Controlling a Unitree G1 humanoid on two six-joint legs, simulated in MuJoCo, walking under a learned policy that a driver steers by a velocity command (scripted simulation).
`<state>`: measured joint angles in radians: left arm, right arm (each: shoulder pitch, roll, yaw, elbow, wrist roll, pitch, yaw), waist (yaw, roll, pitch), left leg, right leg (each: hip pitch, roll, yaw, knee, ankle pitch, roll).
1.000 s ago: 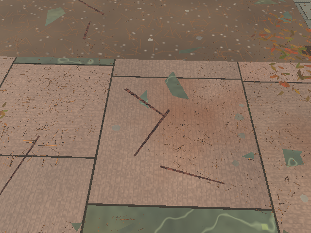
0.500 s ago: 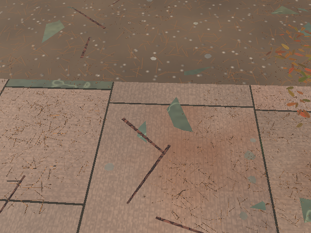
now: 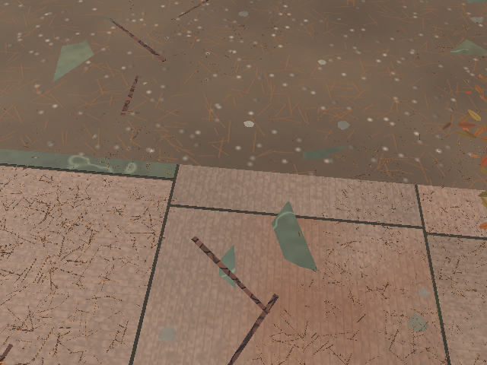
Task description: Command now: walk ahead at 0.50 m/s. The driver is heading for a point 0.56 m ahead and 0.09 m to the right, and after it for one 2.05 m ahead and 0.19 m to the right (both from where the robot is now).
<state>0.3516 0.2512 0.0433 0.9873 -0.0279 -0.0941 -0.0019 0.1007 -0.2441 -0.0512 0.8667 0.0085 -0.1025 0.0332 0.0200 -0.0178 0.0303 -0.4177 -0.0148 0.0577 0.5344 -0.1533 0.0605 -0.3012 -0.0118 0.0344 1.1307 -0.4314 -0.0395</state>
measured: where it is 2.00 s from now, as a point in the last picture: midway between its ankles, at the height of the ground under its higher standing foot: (296, 338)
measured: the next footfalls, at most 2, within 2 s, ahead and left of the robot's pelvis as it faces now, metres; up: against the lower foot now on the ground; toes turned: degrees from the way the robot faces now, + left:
right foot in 0.48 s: +0.41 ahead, -0.16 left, +0.00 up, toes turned -13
left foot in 0.96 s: +0.66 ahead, -0.03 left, +0.00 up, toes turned -12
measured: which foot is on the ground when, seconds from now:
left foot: down 0.00-0.50, up 0.52-0.94, down 0.96-1.00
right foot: up 0.00-0.46, down 0.48-0.96, up 0.98-1.00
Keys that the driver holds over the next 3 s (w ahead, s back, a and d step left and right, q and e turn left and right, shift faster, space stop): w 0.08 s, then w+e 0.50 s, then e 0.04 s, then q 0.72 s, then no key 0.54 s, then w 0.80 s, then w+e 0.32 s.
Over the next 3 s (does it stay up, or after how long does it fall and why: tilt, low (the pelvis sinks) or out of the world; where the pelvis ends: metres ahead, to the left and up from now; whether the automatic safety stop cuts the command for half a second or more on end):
stays up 1.00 -0.06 0.01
